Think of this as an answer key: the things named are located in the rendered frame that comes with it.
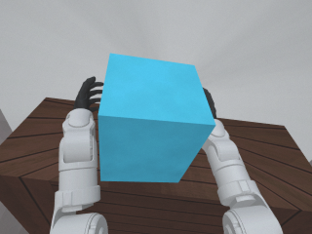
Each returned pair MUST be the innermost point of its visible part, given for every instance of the pedestal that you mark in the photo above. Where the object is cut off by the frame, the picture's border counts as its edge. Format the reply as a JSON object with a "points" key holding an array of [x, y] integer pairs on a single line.
{"points": [[29, 180]]}

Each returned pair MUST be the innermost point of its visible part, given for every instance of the robot left hand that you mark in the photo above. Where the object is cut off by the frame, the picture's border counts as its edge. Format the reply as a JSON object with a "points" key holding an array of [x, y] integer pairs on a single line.
{"points": [[83, 99]]}

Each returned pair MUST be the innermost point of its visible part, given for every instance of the carton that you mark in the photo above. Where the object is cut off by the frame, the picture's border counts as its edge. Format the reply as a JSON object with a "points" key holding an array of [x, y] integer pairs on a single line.
{"points": [[153, 119]]}

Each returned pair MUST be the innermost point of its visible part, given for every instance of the robot left forearm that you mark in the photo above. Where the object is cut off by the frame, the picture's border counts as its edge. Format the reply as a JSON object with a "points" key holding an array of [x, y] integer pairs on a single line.
{"points": [[78, 186]]}

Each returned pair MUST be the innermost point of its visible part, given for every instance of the right robot upper arm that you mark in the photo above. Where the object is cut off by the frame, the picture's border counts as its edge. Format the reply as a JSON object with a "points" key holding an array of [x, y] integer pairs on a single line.
{"points": [[250, 220]]}

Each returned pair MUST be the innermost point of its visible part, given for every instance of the left robot upper arm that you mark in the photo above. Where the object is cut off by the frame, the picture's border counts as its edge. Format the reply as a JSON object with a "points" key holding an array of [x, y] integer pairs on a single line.
{"points": [[91, 223]]}

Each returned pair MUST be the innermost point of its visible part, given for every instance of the robot right forearm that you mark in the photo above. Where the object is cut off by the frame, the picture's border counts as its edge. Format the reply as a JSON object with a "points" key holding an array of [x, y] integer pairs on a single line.
{"points": [[235, 188]]}

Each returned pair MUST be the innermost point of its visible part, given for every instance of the robot right hand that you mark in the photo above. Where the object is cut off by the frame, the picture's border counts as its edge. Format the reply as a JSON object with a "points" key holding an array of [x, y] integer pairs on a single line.
{"points": [[210, 102]]}

